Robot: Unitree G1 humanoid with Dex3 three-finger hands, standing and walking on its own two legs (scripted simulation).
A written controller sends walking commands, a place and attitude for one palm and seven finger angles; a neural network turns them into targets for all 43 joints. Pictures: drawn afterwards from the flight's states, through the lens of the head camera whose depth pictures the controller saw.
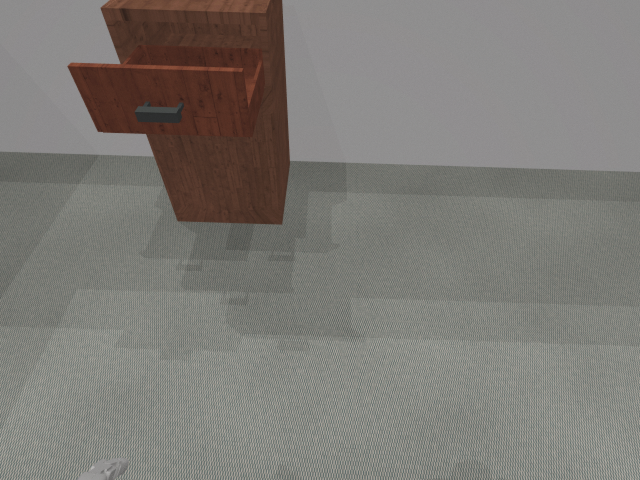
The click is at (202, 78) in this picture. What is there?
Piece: drawer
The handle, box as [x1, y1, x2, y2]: [135, 101, 183, 122]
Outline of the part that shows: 135,110 135,114 138,121 179,122 181,118 180,112 183,107 183,103 179,102 176,107 150,107 149,102 146,101 142,106 138,106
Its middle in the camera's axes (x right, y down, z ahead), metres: -0.40 -0.32 +0.97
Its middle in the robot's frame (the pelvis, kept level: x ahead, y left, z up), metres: +0.92 +0.45 -0.03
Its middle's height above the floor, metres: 0.73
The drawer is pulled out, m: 0.29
